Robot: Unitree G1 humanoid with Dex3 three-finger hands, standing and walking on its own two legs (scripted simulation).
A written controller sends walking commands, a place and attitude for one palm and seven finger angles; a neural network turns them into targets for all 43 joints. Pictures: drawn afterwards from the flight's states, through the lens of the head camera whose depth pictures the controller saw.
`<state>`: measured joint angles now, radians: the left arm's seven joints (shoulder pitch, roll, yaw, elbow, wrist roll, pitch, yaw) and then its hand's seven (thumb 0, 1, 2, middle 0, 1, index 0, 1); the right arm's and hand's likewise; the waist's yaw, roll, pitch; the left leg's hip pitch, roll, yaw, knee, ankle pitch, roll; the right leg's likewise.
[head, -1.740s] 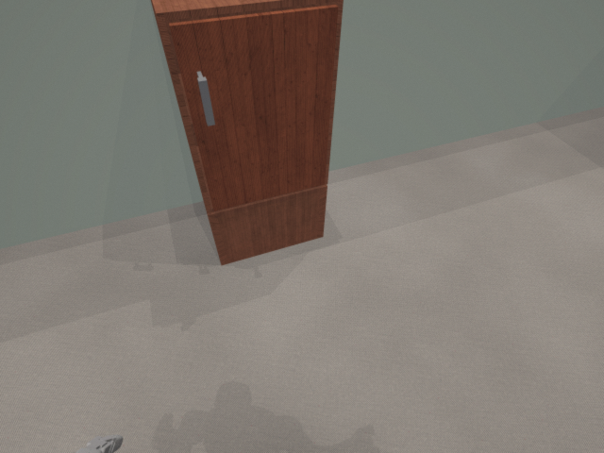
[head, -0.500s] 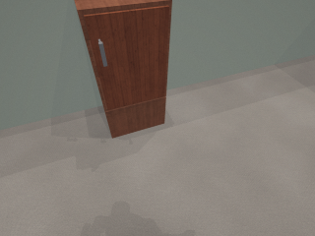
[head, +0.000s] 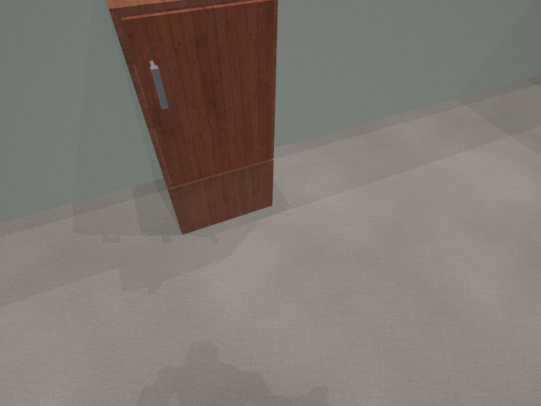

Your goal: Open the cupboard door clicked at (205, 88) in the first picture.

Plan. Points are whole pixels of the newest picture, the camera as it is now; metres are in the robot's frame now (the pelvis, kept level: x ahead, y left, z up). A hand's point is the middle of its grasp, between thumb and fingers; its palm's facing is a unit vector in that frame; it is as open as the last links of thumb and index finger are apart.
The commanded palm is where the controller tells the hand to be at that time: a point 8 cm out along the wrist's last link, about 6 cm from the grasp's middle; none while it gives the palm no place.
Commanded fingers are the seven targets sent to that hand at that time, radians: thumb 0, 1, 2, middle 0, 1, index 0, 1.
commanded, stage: walk to a spot facing it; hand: left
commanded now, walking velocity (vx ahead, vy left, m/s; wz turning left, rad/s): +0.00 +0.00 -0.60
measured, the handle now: (158, 85) +0.90 +0.40 -0.01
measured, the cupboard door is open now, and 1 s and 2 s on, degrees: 0 0 0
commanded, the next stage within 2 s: none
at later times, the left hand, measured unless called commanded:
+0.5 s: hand out of the picture +0.04 +0.17 -0.15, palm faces -0.15 -0.96 -0.22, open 7.3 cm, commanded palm none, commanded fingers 0.00 0.90 0.90 -0.20 -0.30 -0.20 -0.30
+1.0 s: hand (198, 286) +0.37 +0.19 -0.17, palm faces -0.46 -0.87 -0.18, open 7.3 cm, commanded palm none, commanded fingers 0.00 0.90 0.90 -0.20 -0.30 -0.20 -0.30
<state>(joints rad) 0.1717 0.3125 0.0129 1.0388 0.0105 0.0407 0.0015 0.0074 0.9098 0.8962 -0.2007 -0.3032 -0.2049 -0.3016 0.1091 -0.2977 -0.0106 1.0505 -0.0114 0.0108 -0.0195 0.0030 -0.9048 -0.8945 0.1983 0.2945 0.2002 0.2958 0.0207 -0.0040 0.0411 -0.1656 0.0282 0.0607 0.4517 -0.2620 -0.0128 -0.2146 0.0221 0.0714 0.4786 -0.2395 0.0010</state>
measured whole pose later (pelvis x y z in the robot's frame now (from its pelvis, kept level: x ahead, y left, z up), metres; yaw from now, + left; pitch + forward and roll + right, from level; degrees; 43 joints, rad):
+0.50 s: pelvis +0.03 -0.02 +0.01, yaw -15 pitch +1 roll +1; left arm 0.42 0.17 0.04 0.99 0.02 -0.02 -0.02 0.01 0.91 0.90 -0.20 -0.30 -0.21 -0.30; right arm 0.16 -0.25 -0.07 0.94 -0.03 0.02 0.01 0.01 -0.91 -0.89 0.20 0.29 0.20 0.30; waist 0.05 0.02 0.02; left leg -0.54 0.08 0.01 1.04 -0.26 -0.07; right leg -0.19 0.07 0.11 0.39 -0.23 -0.06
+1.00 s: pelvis +0.20 +0.04 +0.00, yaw -32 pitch -1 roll -3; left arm 0.22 0.28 0.12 0.92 0.03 0.05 -0.03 0.01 0.92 0.90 -0.19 -0.30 -0.20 -0.30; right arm 0.31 -0.16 -0.03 0.97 -0.02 -0.04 -0.04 0.00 -0.93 -0.89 0.20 0.29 0.20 0.30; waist 0.02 -0.05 0.04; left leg -0.11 0.06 0.23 0.44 -0.32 0.06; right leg -0.60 -0.03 -0.03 1.23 -0.26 0.05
